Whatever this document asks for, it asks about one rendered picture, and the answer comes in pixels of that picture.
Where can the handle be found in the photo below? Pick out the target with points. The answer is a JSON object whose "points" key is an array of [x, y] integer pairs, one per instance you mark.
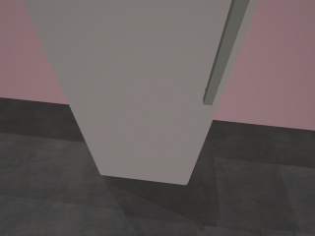
{"points": [[229, 34]]}

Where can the fridge door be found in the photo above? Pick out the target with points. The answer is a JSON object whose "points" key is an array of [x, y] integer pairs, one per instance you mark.
{"points": [[134, 73]]}

